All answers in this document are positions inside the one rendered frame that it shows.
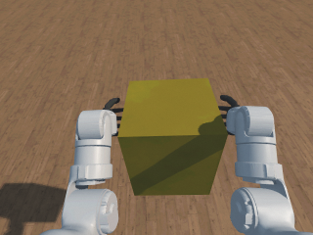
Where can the left robot forearm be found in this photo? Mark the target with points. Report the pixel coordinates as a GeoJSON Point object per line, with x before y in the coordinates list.
{"type": "Point", "coordinates": [92, 153]}

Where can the robot right upper arm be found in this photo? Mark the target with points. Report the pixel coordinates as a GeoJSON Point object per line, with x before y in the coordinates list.
{"type": "Point", "coordinates": [262, 211]}

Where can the robot right hand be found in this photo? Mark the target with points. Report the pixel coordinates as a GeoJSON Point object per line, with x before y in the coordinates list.
{"type": "Point", "coordinates": [233, 104]}

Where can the robot left upper arm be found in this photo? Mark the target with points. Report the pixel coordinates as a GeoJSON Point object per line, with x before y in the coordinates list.
{"type": "Point", "coordinates": [88, 212]}

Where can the right robot forearm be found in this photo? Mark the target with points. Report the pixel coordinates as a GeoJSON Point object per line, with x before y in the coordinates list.
{"type": "Point", "coordinates": [255, 137]}

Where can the carton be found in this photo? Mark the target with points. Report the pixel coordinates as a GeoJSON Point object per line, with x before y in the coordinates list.
{"type": "Point", "coordinates": [171, 136]}

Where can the robot left hand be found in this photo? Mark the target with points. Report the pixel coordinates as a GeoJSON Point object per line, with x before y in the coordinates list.
{"type": "Point", "coordinates": [108, 106]}

